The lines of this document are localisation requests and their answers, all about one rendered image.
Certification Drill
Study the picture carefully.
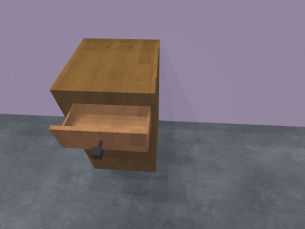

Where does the drawer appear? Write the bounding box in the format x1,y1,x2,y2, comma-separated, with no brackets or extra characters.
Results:
49,103,152,153

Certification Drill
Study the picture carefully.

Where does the handle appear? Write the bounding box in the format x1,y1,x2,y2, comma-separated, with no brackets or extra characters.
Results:
91,140,104,159

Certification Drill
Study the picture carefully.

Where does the cabinet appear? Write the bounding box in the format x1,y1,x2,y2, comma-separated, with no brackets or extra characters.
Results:
50,38,160,172

